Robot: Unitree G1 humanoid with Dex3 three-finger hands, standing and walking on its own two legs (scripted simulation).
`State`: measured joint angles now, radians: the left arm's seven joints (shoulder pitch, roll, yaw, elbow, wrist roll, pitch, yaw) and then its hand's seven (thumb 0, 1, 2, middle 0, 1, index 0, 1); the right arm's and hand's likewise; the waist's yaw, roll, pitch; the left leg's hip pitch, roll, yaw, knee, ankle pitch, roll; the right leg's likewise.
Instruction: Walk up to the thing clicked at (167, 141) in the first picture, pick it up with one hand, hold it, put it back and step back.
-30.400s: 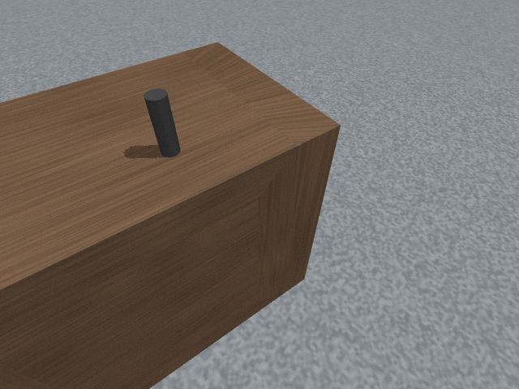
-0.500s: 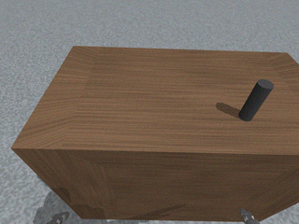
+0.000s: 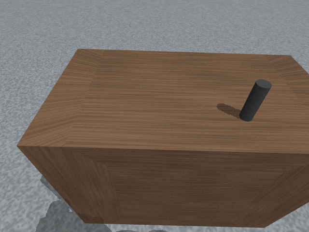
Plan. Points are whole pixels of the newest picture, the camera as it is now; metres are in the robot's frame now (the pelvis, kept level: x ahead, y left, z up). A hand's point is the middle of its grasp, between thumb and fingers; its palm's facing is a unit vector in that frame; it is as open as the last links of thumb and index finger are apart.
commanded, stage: home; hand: right
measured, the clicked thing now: (253, 101) +0.47 -0.30 +0.09
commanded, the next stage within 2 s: stand in 1.02 s
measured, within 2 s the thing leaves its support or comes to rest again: neither
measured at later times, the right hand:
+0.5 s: hand out of the picture +0.08 -0.25 -0.15, palm faces -0.08 +0.93 -0.35, open 17.4 cm
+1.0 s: hand out of the picture +0.08 -0.26 -0.15, palm faces -0.06 +0.94 -0.35, open 17.5 cm
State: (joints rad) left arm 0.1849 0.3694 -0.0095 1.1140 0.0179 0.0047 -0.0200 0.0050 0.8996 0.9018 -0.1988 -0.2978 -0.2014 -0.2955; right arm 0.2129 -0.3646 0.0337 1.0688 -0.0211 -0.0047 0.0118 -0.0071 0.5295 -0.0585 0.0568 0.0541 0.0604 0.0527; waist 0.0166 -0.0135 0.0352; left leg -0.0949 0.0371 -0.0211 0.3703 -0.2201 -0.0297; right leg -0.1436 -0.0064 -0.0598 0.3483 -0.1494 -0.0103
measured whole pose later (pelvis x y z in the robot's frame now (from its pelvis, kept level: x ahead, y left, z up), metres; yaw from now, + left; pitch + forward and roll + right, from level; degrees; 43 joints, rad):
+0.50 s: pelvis +0.01 +0.00 +0.00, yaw +0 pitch -3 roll +0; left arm 0.13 0.36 -0.01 1.14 0.01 -0.01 -0.01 0.00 0.90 0.90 -0.20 -0.30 -0.20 -0.30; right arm 0.15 -0.36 0.03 1.09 -0.01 -0.01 0.00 -0.01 0.53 -0.06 0.06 0.05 0.06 0.05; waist 0.02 0.00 0.04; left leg -0.08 0.03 -0.02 0.34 -0.21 -0.03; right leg -0.14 -0.01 -0.06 0.33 -0.15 0.00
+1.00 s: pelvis +0.01 +0.00 +0.00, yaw +0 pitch -3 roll +0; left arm 0.11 0.35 -0.01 1.14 0.01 -0.01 -0.01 0.00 0.90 0.90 -0.20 -0.30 -0.20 -0.30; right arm 0.14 -0.36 0.02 1.10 -0.01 0.00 0.00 -0.01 0.55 -0.05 0.05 0.05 0.06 0.05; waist 0.01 0.00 0.04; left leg -0.06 0.03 -0.02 0.31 -0.21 -0.03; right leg -0.12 -0.01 -0.06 0.33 -0.15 -0.01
